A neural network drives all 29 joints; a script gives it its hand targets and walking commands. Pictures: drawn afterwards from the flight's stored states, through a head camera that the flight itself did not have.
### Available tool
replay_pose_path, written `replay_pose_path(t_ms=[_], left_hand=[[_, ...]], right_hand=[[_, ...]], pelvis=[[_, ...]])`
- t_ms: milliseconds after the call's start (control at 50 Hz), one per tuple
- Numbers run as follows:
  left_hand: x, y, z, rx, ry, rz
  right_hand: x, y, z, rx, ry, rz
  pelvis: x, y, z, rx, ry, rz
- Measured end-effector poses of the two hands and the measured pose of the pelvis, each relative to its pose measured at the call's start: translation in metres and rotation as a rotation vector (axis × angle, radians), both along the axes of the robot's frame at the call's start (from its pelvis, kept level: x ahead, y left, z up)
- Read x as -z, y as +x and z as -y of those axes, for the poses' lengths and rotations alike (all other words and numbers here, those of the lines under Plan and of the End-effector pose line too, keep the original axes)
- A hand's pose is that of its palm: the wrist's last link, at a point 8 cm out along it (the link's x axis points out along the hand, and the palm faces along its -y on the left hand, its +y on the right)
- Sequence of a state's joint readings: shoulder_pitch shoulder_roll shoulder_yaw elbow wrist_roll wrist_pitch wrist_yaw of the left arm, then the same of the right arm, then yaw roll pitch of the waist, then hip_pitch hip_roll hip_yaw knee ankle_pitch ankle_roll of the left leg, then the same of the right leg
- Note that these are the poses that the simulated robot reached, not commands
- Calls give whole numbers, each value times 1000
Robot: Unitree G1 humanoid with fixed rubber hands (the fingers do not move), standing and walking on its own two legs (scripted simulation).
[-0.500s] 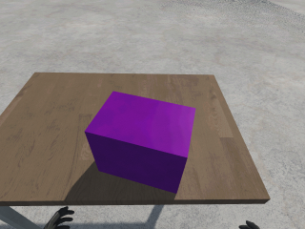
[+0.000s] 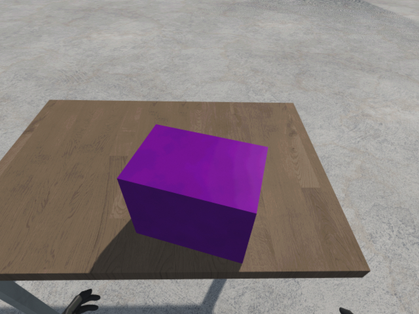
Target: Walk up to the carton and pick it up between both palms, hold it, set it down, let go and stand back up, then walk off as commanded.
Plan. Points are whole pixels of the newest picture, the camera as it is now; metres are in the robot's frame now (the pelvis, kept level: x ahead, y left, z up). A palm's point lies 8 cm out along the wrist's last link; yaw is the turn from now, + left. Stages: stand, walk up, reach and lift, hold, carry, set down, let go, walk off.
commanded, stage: stand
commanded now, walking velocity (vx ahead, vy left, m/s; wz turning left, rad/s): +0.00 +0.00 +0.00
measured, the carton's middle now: (198, 192) +0.42 +0.03 -0.03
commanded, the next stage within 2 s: walk off in 0.16 s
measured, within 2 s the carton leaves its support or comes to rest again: neither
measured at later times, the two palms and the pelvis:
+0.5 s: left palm out of the picture +0.12 +0.28 -0.10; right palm out of the picture +0.09 -0.29 -0.10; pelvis -0.02 +0.00 -0.01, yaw +0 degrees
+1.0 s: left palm out of the picture -0.01 +0.29 -0.10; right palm out of the picture -0.03 -0.31 -0.14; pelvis -0.13 +0.00 -0.02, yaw +2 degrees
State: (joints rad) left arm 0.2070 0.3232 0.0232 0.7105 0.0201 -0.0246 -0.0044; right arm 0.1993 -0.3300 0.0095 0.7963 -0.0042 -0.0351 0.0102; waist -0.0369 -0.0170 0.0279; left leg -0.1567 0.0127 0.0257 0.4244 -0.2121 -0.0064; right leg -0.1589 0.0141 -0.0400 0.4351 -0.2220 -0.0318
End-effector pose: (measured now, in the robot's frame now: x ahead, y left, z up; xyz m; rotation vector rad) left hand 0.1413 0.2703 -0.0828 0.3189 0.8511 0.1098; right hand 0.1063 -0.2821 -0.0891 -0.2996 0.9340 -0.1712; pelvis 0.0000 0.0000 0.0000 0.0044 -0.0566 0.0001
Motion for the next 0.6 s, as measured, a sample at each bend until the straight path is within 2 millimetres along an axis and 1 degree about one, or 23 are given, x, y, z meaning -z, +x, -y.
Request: replay_pose_path(t_ms=[420, 480, 540, 600], left_hand=[[3, -7, -1, -7, 6, -22], [12, -20, -6, -3, 13, -67], [21, -38, -10, -4, 28, -128], [27, -55, -10, -8, 42, -169]], right_hand=[[4, -3, 2, 4, 1, -19], [8, -13, 6, 15, -12, -54], [17, -33, 11, 31, -20, -107], [26, -52, 17, 42, -20, -148]], pelvis=[[0, -3, 1, -1, 1, -5], [4, -11, 0, 2, -7, -20], [9, -23, -1, 5, -4, -22], [13, -34, 3, 5, 2, -23]])
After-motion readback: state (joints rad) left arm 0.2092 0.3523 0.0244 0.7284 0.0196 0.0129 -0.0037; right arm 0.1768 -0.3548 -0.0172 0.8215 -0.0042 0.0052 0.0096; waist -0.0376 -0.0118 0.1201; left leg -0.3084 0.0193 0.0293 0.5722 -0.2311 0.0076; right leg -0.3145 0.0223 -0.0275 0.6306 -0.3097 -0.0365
